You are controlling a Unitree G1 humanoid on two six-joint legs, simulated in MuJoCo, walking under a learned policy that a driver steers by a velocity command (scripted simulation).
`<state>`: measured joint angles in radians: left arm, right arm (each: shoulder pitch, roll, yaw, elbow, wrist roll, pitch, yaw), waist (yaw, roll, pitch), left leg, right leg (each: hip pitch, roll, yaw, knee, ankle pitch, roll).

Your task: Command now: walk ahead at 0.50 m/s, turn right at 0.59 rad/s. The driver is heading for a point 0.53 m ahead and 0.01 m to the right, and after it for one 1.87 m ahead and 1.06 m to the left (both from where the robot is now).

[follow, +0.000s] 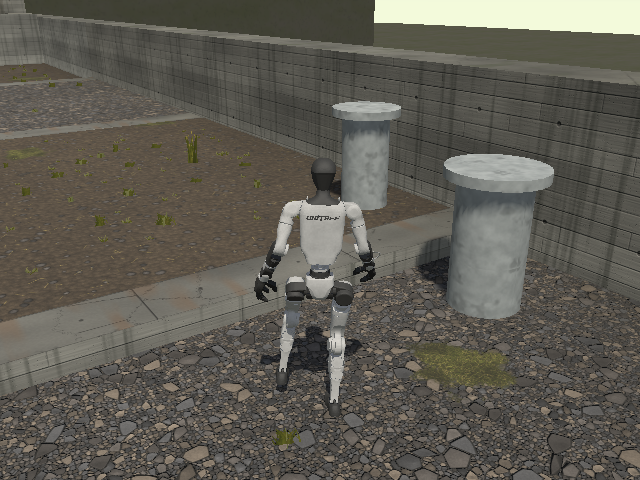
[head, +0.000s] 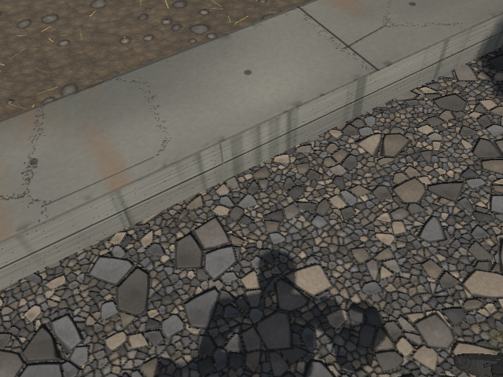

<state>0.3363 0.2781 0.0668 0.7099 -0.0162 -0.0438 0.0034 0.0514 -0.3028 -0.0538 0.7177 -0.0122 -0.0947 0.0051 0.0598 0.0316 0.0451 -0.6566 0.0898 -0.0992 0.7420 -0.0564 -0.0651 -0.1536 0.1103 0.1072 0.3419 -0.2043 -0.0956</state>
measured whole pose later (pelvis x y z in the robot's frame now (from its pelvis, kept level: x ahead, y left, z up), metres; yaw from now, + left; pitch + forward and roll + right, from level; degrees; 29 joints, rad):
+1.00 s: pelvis +0.43 -0.04 -0.01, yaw -1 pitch +1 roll -2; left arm 0.14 0.28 0.06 0.76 0.01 -0.02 0.02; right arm 0.18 -0.31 -0.07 0.73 0.01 0.06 -0.01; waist 0.01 0.02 0.05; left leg -0.51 0.08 0.02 0.82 -0.29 -0.06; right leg -0.24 -0.04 -0.19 0.39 -0.17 -0.02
